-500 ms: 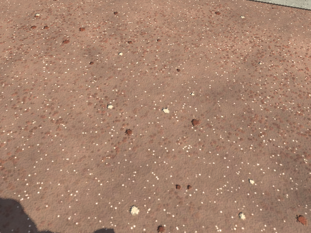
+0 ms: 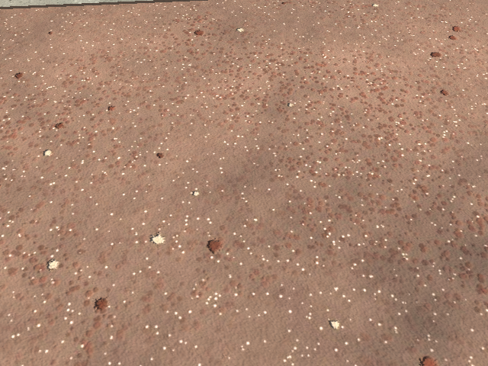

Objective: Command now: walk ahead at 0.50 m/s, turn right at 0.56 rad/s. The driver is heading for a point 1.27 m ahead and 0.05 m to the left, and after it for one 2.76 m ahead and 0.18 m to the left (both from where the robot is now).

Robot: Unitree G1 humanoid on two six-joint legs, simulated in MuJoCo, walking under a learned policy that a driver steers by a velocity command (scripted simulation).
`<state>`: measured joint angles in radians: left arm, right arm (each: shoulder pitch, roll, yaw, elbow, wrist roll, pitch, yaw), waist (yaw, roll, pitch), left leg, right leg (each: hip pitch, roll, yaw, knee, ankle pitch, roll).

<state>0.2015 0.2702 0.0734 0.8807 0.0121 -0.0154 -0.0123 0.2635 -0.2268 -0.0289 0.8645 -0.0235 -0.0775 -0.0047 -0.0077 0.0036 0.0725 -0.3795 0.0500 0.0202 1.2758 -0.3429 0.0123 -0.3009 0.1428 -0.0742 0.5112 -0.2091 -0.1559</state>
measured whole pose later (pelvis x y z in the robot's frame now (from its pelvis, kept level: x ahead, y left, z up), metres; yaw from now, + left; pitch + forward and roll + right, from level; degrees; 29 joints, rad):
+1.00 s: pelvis +0.52 -0.03 +0.01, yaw +1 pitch +1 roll +1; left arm 0.14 0.23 0.02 0.74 0.04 -0.08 0.01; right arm 0.37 -0.29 -0.08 0.85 -0.02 -0.03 0.02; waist -0.05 0.03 0.02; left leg -0.36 -0.04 -0.05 1.04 -0.39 0.07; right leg -0.31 0.01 -0.05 0.47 -0.19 -0.04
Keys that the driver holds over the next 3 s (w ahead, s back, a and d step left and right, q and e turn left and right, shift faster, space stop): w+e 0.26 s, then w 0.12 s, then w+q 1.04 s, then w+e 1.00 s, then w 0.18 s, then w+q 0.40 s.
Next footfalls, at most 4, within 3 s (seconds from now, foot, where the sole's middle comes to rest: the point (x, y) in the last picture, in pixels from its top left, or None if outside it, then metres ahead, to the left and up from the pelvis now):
0.38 left None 0.41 0.11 -0.76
0.88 right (296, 312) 0.61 -0.12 -0.76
1.40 left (209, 240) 0.84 0.13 -0.76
1.98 right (231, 162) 1.16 0.07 -0.76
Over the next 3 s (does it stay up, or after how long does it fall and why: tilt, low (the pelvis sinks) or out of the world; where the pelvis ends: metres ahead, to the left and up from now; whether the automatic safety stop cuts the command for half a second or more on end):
stays up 1.55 0.08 0.00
